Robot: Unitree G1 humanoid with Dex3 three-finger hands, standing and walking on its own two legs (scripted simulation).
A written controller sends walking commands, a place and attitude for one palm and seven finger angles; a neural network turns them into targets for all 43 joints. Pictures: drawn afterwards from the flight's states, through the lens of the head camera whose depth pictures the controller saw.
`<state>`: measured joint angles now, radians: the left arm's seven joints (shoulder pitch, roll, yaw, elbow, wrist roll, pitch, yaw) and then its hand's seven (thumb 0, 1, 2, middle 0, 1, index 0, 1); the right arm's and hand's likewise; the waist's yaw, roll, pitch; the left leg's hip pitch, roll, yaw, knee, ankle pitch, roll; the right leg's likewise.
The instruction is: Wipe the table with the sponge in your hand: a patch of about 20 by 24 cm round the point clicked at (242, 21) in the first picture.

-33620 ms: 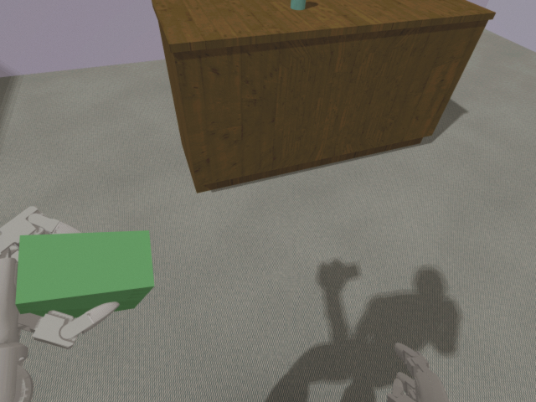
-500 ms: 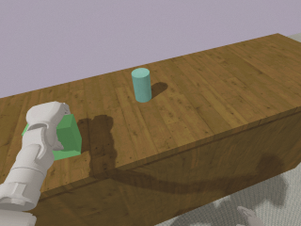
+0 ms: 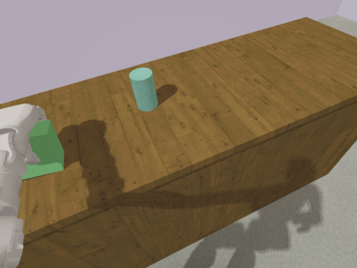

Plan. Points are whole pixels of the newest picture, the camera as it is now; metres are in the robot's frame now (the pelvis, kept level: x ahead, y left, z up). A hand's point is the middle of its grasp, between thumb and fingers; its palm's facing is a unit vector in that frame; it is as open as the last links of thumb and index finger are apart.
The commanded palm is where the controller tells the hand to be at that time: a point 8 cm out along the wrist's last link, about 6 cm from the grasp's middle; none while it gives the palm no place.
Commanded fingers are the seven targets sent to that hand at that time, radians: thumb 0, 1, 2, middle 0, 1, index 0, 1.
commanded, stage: wipe forward along the middle lane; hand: left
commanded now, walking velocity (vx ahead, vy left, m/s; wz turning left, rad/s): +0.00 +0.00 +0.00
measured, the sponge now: (32, 156) +0.36 +0.37 +0.08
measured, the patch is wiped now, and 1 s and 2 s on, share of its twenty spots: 0.95 0.95 0.95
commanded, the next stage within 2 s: slide back across to the first lane in 0.30 s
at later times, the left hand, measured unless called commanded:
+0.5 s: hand (22, 127) +0.41 +0.40 +0.12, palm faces -0.16 -0.01 -0.99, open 9.9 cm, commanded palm +0.40 +0.41 +0.15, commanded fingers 0.00 0.10 1.30 -1.20 -1.60 -1.20 -1.60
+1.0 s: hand (4, 126) +0.42 +0.45 +0.12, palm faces -0.04 -0.05 -1.00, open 9.9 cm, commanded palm +0.38 +0.46 +0.16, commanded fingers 0.00 0.10 1.30 -1.20 -1.60 -1.20 -1.60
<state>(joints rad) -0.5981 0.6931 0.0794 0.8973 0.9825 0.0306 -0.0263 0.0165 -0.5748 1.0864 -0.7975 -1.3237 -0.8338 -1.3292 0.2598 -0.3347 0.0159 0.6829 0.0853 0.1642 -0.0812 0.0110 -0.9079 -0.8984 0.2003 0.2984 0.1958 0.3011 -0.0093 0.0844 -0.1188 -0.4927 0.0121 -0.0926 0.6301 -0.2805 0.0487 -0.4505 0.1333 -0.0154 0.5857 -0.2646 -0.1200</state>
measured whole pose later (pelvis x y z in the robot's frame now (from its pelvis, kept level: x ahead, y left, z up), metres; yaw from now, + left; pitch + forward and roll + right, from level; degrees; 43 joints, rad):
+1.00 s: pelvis +0.04 +0.10 +0.01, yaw -1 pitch +7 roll -3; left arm -0.56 0.63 0.07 0.73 0.99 0.11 -0.02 0.01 -0.54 1.08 -0.76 -1.36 -0.79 -1.38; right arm 0.19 -0.29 0.03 0.62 0.09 0.20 -0.04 0.01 -0.91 -0.90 0.20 0.30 0.20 0.30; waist 0.01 0.06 -0.11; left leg -0.37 -0.07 -0.04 0.54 -0.27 0.09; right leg -0.30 0.04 0.05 0.43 -0.25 -0.01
